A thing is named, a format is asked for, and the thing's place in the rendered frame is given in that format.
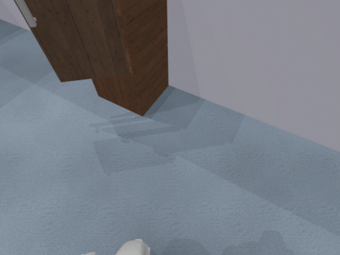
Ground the handle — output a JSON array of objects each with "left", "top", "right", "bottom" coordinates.
[{"left": 15, "top": 0, "right": 37, "bottom": 27}]

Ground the cupboard door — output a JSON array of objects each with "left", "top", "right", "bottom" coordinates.
[{"left": 14, "top": 0, "right": 130, "bottom": 82}]

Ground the left robot thigh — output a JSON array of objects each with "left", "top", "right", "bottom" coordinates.
[{"left": 116, "top": 240, "right": 150, "bottom": 255}]

